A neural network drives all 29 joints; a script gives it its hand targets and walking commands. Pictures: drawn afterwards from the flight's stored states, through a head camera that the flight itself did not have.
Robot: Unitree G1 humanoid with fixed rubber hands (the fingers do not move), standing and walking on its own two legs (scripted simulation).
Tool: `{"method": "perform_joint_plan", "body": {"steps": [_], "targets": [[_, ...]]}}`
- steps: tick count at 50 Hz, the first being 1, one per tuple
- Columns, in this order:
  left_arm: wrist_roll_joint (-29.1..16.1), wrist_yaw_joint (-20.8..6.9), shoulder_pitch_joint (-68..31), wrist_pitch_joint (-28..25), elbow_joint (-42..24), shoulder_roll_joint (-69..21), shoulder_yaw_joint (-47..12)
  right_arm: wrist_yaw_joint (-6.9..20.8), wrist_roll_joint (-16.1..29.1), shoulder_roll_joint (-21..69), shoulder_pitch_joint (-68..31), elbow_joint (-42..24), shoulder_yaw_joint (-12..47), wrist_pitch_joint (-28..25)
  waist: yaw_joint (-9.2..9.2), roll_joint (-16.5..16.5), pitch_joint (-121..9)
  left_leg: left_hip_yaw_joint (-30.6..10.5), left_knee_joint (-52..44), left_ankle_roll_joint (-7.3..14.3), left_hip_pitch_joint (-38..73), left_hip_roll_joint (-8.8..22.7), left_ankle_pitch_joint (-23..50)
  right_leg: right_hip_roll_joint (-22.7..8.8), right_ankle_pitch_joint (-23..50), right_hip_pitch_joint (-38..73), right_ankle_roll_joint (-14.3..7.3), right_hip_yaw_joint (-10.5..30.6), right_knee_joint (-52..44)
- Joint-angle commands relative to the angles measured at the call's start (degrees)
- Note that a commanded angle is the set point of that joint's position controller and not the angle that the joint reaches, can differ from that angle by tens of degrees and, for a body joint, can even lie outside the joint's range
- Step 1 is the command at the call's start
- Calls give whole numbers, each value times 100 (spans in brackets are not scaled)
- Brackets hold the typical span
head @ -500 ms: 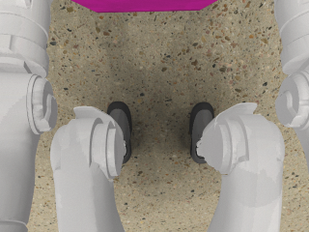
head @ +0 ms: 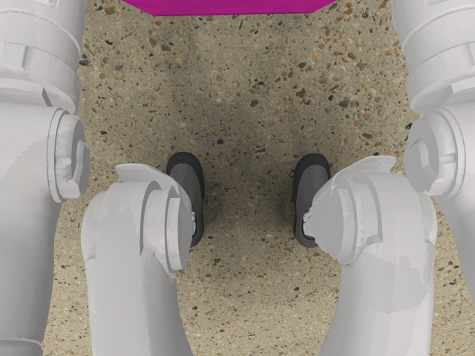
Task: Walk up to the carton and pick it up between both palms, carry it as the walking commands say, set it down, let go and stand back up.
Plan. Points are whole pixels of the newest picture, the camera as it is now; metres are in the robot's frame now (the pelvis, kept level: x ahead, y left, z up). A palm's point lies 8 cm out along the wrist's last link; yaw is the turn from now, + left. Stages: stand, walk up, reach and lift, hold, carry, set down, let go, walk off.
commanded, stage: reach and lift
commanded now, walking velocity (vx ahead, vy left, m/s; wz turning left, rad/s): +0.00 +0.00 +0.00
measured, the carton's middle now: out of the picture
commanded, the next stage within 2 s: none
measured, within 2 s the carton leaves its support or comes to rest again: leaves its support in 0.78 s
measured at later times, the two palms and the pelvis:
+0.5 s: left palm out of the picture +0.56 +0.20 -0.20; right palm out of the picture +0.57 -0.15 -0.19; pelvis +0.00 +0.00 -0.01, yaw +0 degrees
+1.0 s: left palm out of the picture +0.55 +0.19 -0.16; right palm out of the picture +0.57 -0.15 -0.14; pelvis -0.01 +0.00 +0.01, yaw +0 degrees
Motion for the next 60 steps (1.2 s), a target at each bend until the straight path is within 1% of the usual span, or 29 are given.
{"method": "perform_joint_plan", "body": {"steps": [1, 6, 10, 16, 18, 21, 22, 24, 26, 27, 29, 31, 33, 34, 37, 38, 40, 41, 42, 45, 47, 49, 51, 53, 55, 56, 57, 59, 60], "targets": [[34, -476, -1804, -66, -647, -1275, -270, 331, -45, 468, -1787, -669, 181, -107, -139, 248, -7238, 220, -783, -128, 3736, -277, 2255, 308, 2188, 3058, -161, -500, -743], [100, -1053, -2777, -4, -1133, -3148, -487, 872, -285, 2551, -2579, -894, 411, 95, -499, -82, -6910, 276, -689, -56, 3125, -299, 1814, 412, 1998, 3186, -192, -571, -700], [199, -1452, -2818, 194, -1346, -4463, -577, 1350, -326, 3971, -2510, -1216, 586, 256, -165, 97, -6638, 402, -606, -20, 3034, -360, 2028, 440, 2166, 2959, -272, -556, -535], [304, -1851, -2543, 467, -1530, -4720, -331, 1760, -491, 4628, -2028, -1272, 437, 714, -129, -125, -6163, 487, -595, 43, 2778, -378, 1541, 466, 1581, 2567, -250, -599, -573], [255, -1952, -2620, 532, -1755, -5044, -365, 1785, -542, 4738, -2077, -1375, 509, 755, -309, -165, -6232, 437, -607, 91, 2667, -407, 1538, 457, 1604, 2665, -306, -625, -569], [187, -1971, -2496, 528, -1765, -5186, -489, 1817, -397, 4726, -2031, -1502, 566, 694, -305, 112, -6205, 504, -543, 38, 2608, -367, 1808, 463, 1944, 2583, -304, -635, -522], [224, -1992, -2257, 538, -1650, -5032, -390, 1807, -409, 4928, -1872, -1280, 594, 770, -114, -212, -6186, 513, -639, 91, 2460, -423, 1608, 475, 1847, 2810, -264, -670, -520], [249, -2002, -2403, 556, -1802, -5162, -533, 1855, -373, 4982, -1812, -1393, 547, 737, -101, 270, -6321, 633, -517, 47, 2574, -375, 1695, 529, 1881, 2688, -354, -564, -601], [145, -2043, -2459, 547, -1943, -5133, -495, 1806, -284, 5155, -2031, -1626, 764, 760, -102, -265, -6698, 548, -528, 142, 2517, -443, 1735, 503, 2018, 3180, -311, -605, -532], [205, -2042, -2349, 586, -1728, -5189, -518, 1793, -331, 4985, -1945, -1601, 611, 757, -196, -40, -6497, 547, -589, 96, 2557, -381, 1625, 518, 1864, 2906, -304, -671, -564], [124, -2028, -2505, 582, -2033, -5248, -597, 1819, -237, 5141, -1951, -1694, 666, 743, 0, 159, -6817, 544, -567, 90, 2794, -413, 2037, 548, 2233, 2837, -360, -602, -558], [33, -1978, -2575, 632, -2112, -5480, -659, 1780, -193, 4977, -2235, -2167, 785, 711, -180, 214, -7587, 625, -520, 46, 3258, -435, 2193, 531, 2303, 3279, -339, -660, -576], [-116, -1954, -2944, 537, -2492, -5383, -715, 1748, -253, 5129, -2184, -1972, 913, 780, -186, -100, -7755, 608, -538, 79, 3025, -406, 2157, 516, 2378, 3444, -341, -621, -613], [-56, -1912, -3056, 559, -2674, -5292, -848, 1751, -13, 5287, -2494, -2383, 1073, 766, 79, 28, -8201, 593, -632, 118, 3367, -432, 2389, 526, 2596, 3591, -319, -609, -552], [-41, -1751, -3289, 552, -2820, -5315, -801, 1728, 193, 5455, -2873, -2407, 1230, 762, 319, -89, -9218, 694, -651, 112, 3953, -472, 2557, 549, 2605, 3917, -271, -682, -609], [-174, -1731, -3292, 578, -3202, -5335, -938, 1703, 274, 5391, -3065, -2901, 1310, 734, 231, 59, -9749, 688, -688, 106, 4166, -482, 2877, 591, 2905, 4097, -306, -738, -580], [-198, -1667, -3566, 588, -3377, -5424, -1170, 1667, 84, 5282, -2705, -2553, 1085, 806, -112, 247, -9940, 619, -813, 20, 4644, -485, 2803, 610, 2697, 3722, -285, -886, -630], [-129, -1606, -3656, 608, -3507, -5419, -1165, 1701, 293, 5223, -3073, -2709, 1158, 813, 160, 621, -10130, 673, -776, -1, 5159, -428, 2846, 568, 2520, 3531, -306, -800, -677], [-166, -1602, -3708, 609, -3374, -5602, -1089, 1712, 92, 5262, -2937, -2602, 1003, 844, -173, 357, -9753, 617, -825, 24, 4902, -470, 2618, 574, 2238, 3299, -320, -849, -800], [-209, -1574, -4180, 560, -3964, -5347, -1170, 1722, 23, 5370, -2878, -2452, 930, 936, -227, 412, -9920, 707, -881, 32, 4792, -456, 2387, 546, 2207, 3518, -309, -831, -888], [194, -1567, -3798, 611, -3345, -5447, -847, 1784, -29, 5366, -2870, -2330, 833, 932, 144, 553, -9452, 771, -1008, 79, 4637, -508, 2210, 596, 1916, 3162, -309, -769, -991], [367, -1600, -3562, 698, -3240, -5359, -659, 1831, -164, 5392, -2905, -2241, 784, 1042, 223, 445, -9148, 752, -1091, 92, 4541, -475, 2011, 566, 1597, 2943, -286, -811, -1038], [178, -1706, -3783, 757, -3336, -5833, -704, 1866, -393, 5584, -2615, -2202, 529, 1101, -231, 322, -9470, 770, -1116, 51, 4413, -537, 1804, 597, 1622, 3348, -345, -827, -1178], [48, -1709, -3949, 783, -3373, -5708, -724, 1859, -553, 5455, -2641, -2189, 545, 1194, -388, 183, -9523, 719, -1141, 71, 4522, -533, 1880, 580, 1569, 3327, -324, -868, -1251], [313, -1781, -3281, 965, -2747, -5740, -482, 1882, -614, 5580, -2818, -2413, 647, 1271, -37, 139, -9326, 758, -1279, 119, 4355, -518, 1637, 549, 1349, 3467, -324, -805, -1330], [267, -1802, -3164, 993, -2740, -5996, -437, 1927, -500, 5499, -3041, -2946, 725, 1223, -123, 256, -9559, 721, -1277, 104, 4482, -533, 2007, 599, 1744, 3506, -333, -809, -1315], [523, -1839, -3033, 1015, -2699, -5867, -182, 1963, -587, 5658, -2733, -2555, 604, 1308, 21, 225, -9286, 814, -1322, 123, 4359, -566, 1866, 605, 1577, 3352, -292, -795, -1414], [305, -1838, -3171, 1058, -3067, -6012, -464, 1955, -482, 5303, -3083, -3111, 746, 1281, -198, 438, -9913, 757, -1259, 72, 4777, -555, 2096, 619, 1718, 3427, -329, -842, -1448], [372, -1849, -3239, 1036, -3132, -5929, -258, 1949, -588, 5555, -3034, -3068, 871, 1351, -77, -103, -10143, 775, -1312, 105, 4519, -594, 2040, 605, 1822, 3977, -252, -870, -1401]]}}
